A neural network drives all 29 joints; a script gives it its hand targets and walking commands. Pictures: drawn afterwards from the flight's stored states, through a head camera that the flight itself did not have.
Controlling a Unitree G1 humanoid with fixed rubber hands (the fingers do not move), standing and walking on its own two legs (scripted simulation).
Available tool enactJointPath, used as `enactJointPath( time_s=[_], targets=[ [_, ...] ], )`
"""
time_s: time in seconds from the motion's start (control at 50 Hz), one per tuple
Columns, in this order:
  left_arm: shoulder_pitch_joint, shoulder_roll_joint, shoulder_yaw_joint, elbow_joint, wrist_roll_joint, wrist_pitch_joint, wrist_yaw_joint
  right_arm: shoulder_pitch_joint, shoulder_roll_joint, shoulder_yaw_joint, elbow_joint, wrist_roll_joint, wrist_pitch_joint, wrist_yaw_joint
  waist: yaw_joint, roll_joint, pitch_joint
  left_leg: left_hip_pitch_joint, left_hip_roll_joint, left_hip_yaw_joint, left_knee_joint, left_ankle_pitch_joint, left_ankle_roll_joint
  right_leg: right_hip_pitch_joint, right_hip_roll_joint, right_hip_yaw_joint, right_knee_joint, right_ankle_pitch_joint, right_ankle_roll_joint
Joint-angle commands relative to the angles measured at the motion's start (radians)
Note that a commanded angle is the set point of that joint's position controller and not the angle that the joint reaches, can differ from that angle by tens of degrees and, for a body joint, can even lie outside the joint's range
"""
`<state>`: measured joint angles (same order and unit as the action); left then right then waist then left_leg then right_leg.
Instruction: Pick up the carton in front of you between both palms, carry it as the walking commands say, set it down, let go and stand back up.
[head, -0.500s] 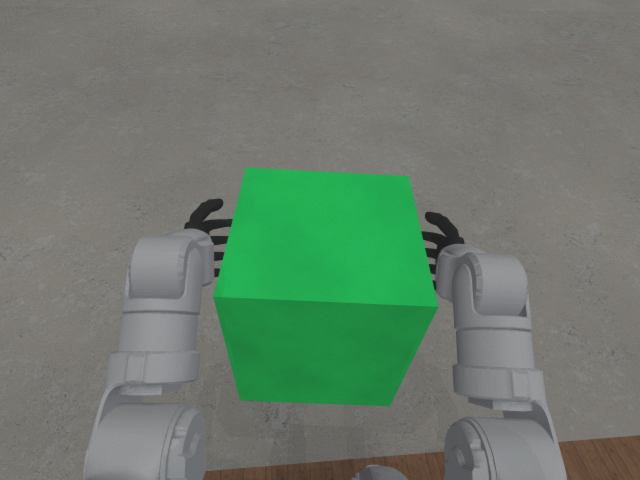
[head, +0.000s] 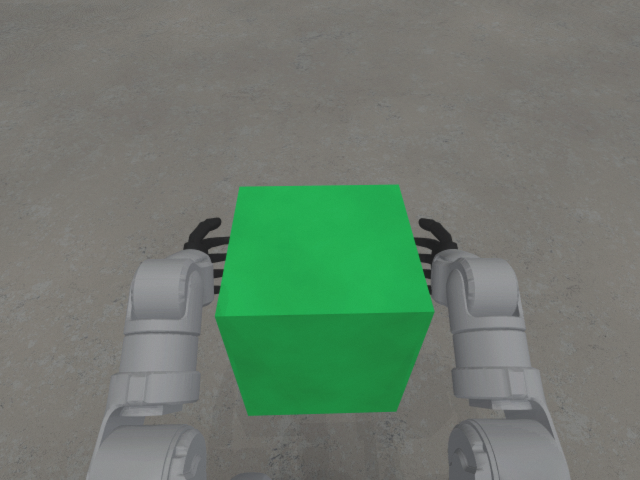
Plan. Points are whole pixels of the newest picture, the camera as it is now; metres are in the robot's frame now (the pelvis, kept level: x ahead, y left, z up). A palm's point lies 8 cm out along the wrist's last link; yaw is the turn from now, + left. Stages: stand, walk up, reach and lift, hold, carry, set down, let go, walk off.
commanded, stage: carry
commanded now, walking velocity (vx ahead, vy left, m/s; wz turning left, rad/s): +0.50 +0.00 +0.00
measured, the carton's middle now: (321, 303) +0.35 +0.01 +0.01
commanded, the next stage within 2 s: none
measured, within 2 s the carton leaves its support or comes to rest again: neither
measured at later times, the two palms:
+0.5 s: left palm (215, 112) +0.65 +0.19 +0.10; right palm (395, 122) +0.63 -0.11 +0.10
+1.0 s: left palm (257, 61) +0.86 +0.15 +0.09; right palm (402, 68) +0.87 -0.15 +0.08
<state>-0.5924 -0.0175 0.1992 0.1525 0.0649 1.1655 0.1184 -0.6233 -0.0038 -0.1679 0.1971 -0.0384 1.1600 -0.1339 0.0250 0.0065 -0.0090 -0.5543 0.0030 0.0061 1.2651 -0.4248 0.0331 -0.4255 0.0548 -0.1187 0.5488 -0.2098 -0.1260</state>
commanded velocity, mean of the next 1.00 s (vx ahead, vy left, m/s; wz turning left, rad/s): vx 0.39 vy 0.00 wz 0.00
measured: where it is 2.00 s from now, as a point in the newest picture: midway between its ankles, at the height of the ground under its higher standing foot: (315, 324)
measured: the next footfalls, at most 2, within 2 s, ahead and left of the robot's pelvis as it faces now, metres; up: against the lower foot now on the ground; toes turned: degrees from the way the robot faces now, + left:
left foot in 0.34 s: +0.40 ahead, +0.12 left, +0.00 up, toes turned +6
right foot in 0.86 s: +0.71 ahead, -0.09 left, +0.00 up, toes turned -6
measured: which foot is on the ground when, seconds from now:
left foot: up 0.00-0.32, down 0.34-0.88, up 0.90-1.00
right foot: down 0.00-0.36, up 0.38-0.84, down 0.86-1.00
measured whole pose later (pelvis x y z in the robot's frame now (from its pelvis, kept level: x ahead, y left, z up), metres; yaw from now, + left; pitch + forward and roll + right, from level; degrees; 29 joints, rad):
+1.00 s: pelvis +0.60 +0.00 +0.01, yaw +1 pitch +3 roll +0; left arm -0.17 -0.14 0.11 -0.23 0.11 1.20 0.09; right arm -0.16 0.14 -0.13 -0.26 -0.12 1.21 -0.08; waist 0.01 0.04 -0.10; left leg -0.36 0.04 0.06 1.01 -0.46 -0.02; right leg -0.37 -0.03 -0.22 0.43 -0.12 -0.07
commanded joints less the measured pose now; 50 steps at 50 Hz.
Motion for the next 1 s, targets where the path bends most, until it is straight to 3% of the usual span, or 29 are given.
enactJointPath(
  time_s=[0.0,0.08,0.14,0.24,0.26,0.3,0.32,0.34,0.36,0.38,0.4,0.42,0.44,0.5,0.6,0.74,0.78,0.82,0.84,0.86,0.88,0.9,0.94,0.96,0.98],
  targets=[
    [-0.832,-1.157,-0.681,-0.237,-0.507,-0.04,-0.24,-0.745,1.177,0.624,-0.248,0.417,-0.047,0.202,-0.005,-0.076,-0.517,-0.18,0.054,-0.008,-0.048,0.062,-0.018,0.484,-0.3,0.385,-0.169,0.235,-0.113],
    [-0.768,-1.119,-0.696,-0.263,-0.51,-0.035,-0.245,-0.692,1.139,0.649,-0.286,0.383,-0.046,0.178,0.022,-0.104,-0.51,-0.294,0.071,0.031,-0.176,0.134,-0.034,0.58,-0.286,0.318,-0.149,0.441,-0.113],
    [-0.754,-1.077,-0.707,-0.29,-0.503,-0.027,-0.245,-0.699,1.101,0.672,-0.325,0.379,-0.039,0.174,0.033,-0.108,-0.479,-0.303,0.065,0.053,-0.318,0.249,-0.029,0.621,-0.263,0.265,-0.142,0.561,-0.084],
    [-0.676,-1.004,-0.685,-0.214,-0.452,0.003,-0.244,-0.652,1.036,0.666,-0.268,0.362,0.0,0.188,0.053,-0.125,-0.406,-0.154,-0.009,0.144,-0.675,0.437,-0.002,0.646,-0.213,0.151,-0.119,0.722,-0.029],
    [-0.659,-0.998,-0.676,-0.191,-0.44,0.007,-0.245,-0.64,1.03,0.659,-0.249,0.359,0.008,0.195,0.046,-0.138,-0.398,-0.076,-0.026,0.161,-0.753,0.468,0.009,0.633,-0.209,0.128,-0.103,0.767,-0.009],
    [-0.64,-1.001,-0.66,-0.156,-0.428,0.016,-0.247,-0.619,1.028,0.637,-0.205,0.358,0.02,0.21,-0.023,-0.164,-0.447,0.22,-0.055,0.198,-0.879,0.518,0.03,0.564,-0.204,0.067,0.037,0.869,0.049],
    [-0.643,-1.009,-0.656,-0.144,-0.423,0.02,-0.25,-0.61,1.032,0.626,-0.189,0.359,0.024,0.219,-0.057,-0.123,-0.5,0.446,-0.016,0.181,-0.891,0.529,0.031,0.444,-0.187,0.031,0.181,0.724,0.079],
    [-0.646,-1.013,-0.654,-0.137,-0.417,0.026,-0.253,-0.595,1.032,0.609,-0.179,0.36,0.029,0.229,-0.068,-0.018,-0.57,0.683,0.181,-0.06,-0.806,0.578,0.052,0.234,-0.165,0.048,0.356,0.327,0.1],
    [-0.655,-1.062,-0.649,-0.122,-0.421,0.037,-0.256,-0.621,1.024,0.6,-0.158,0.347,0.029,0.232,-0.047,0.241,-0.665,0.998,0.446,-0.463,-0.792,0.649,0.231,-0.129,-0.045,0.084,0.614,-0.26,0.136],
    [-0.64,-1.051,-0.645,-0.127,-0.416,0.042,-0.257,-0.552,1.069,0.599,-0.128,0.364,0.03,0.239,-0.068,0.236,-0.634,0.98,0.415,-0.566,-0.887,0.477,0.259,-0.272,-0.015,0.122,0.731,-0.326,0.127],
    [-0.664,-1.088,-0.653,-0.144,-0.422,0.041,-0.258,-0.575,1.099,0.602,-0.178,0.371,0.027,0.247,-0.063,0.195,-0.569,0.906,0.368,-0.473,-0.912,0.45,0.216,-0.311,-0.062,0.137,0.734,-0.283,0.11],
    [-0.663,-1.115,-0.648,-0.166,-0.424,0.037,-0.258,-0.599,1.131,0.608,-0.223,0.379,0.028,0.253,-0.053,0.094,-0.526,0.822,0.342,-0.385,-0.934,0.489,0.171,-0.29,-0.098,0.142,0.673,-0.213,0.111],
    [-0.644,-1.139,-0.65,-0.191,-0.416,0.035,-0.255,-0.614,1.163,0.617,-0.268,0.388,0.028,0.258,-0.047,0.064,-0.487,0.745,0.331,-0.31,-0.958,0.541,0.143,-0.26,-0.127,0.136,0.603,-0.169,0.119],
    [-0.527,-1.178,-0.673,-0.273,-0.388,0.029,-0.243,-0.546,1.199,0.638,-0.378,0.39,0.03,0.269,-0.038,0.089,-0.486,0.683,0.289,-0.167,-1.022,0.541,0.11,-0.174,-0.135,0.1,0.434,-0.121,0.153],
    [-0.294,-1.132,-0.747,-0.421,-0.32,0.005,-0.222,-0.316,1.143,0.708,-0.519,0.37,0.029,0.29,-0.044,0.128,-0.458,0.759,0.242,-0.046,-1.023,0.674,0.103,-0.234,-0.126,0.021,0.237,-0.014,0.181],
    [-0.06,-1.048,-0.796,-0.497,-0.324,0.041,-0.26,-0.006,1.063,0.729,-0.521,0.318,0.047,0.311,-0.053,0.15,-0.291,0.742,0.218,0.04,-1.027,0.758,0.091,-0.201,-0.103,-0.047,-0.016,0.154,0.149],
    [-0.057,-1.019,-0.796,-0.5,-0.337,0.055,-0.273,0.004,1.039,0.735,-0.523,0.316,0.053,0.31,-0.053,0.157,-0.256,0.719,0.217,0.068,-0.984,0.81,0.07,-0.119,-0.09,-0.071,-0.089,0.175,0.131],
    [-0.038,-0.999,-0.787,-0.483,-0.337,0.064,-0.282,0.003,1.018,0.741,-0.527,0.317,0.06,0.307,-0.029,0.118,-0.29,0.604,0.17,0.16,-0.767,0.911,0.014,0.16,-0.036,-0.141,-0.181,0.234,0.117],
    [-0.025,-0.991,-0.781,-0.474,-0.335,0.067,-0.287,0.004,1.001,0.743,-0.527,0.316,0.062,0.305,-0.017,0.085,-0.342,0.452,0.137,0.178,-0.635,0.755,-0.027,0.38,-0.097,-0.083,-0.166,0.291,0.104],
    [-0.014,-0.966,-0.769,-0.46,-0.327,0.068,-0.292,-0.02,1.003,0.753,-0.539,0.324,0.069,0.302,-0.003,-0.1,-0.45,0.186,0.079,0.159,-0.355,0.362,-0.072,0.663,-0.377,0.265,-0.119,0.51,0.001],
    [0.007,-0.973,-0.753,-0.417,-0.326,0.059,-0.293,-0.033,0.999,0.761,-0.549,0.328,0.075,0.302,0.001,-0.299,-0.486,-0.018,-0.041,0.116,-0.133,-0.084,-0.087,0.756,-0.499,0.511,-0.186,0.687,-0.129],
    [0.021,-0.993,-0.755,-0.43,-0.336,0.052,-0.294,-0.039,1.023,0.771,-0.539,0.33,0.07,0.304,-0.005,-0.241,-0.467,-0.056,-0.003,0.024,-0.027,-0.135,-0.068,0.692,-0.498,0.462,-0.196,0.739,-0.137],
    [-0.011,-1.056,-0.77,-0.463,-0.35,0.034,-0.297,-0.06,1.076,0.788,-0.544,0.341,0.05,0.308,-0.01,-0.104,-0.424,-0.01,0.08,-0.015,-0.128,-0.073,-0.044,0.529,-0.433,0.289,-0.221,0.664,-0.066],
    [-0.028,-1.075,-0.779,-0.48,-0.356,0.026,-0.3,-0.057,1.092,0.796,-0.55,0.341,0.039,0.307,-0.016,-0.077,-0.4,0.041,0.11,-0.017,-0.271,-0.028,-0.048,0.446,-0.4,0.214,-0.26,0.57,-0.025],
    [-0.037,-1.087,-0.787,-0.491,-0.361,0.018,-0.302,-0.059,1.107,0.804,-0.563,0.34,0.029,0.304,-0.021,-0.093,-0.397,0.113,0.096,0.024,-0.388,-0.004,-0.055,0.384,-0.367,0.141,-0.276,0.529,0.0]
  ],
)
